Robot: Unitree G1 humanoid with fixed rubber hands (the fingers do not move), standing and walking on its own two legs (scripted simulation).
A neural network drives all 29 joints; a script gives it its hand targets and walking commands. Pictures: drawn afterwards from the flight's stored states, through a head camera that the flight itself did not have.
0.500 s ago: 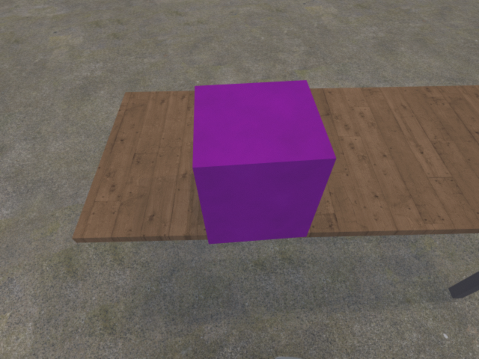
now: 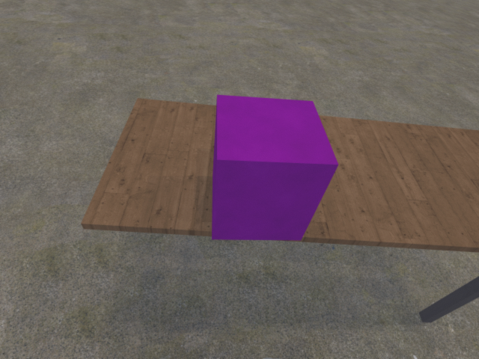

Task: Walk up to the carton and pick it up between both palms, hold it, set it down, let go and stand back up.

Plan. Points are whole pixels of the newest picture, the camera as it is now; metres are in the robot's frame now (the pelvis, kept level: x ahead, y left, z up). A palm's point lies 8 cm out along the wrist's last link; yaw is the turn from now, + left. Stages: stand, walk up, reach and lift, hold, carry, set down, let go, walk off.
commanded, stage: walk up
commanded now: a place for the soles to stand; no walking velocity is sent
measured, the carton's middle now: (261, 171) +0.50 -0.06 +0.02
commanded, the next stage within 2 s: none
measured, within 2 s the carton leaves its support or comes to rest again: neither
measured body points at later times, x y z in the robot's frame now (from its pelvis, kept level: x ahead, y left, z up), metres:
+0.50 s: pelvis +0.03 -0.04 +0.00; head +0.03 -0.05 +0.45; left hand +0.10 +0.20 -0.14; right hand +0.01 -0.28 -0.15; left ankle +0.00 +0.08 -0.74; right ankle +0.00 -0.16 -0.74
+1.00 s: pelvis +0.02 -0.04 +0.00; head +0.02 -0.04 +0.45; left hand +0.07 +0.21 -0.14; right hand +0.02 -0.28 -0.15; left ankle +0.00 +0.08 -0.74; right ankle +0.00 -0.16 -0.74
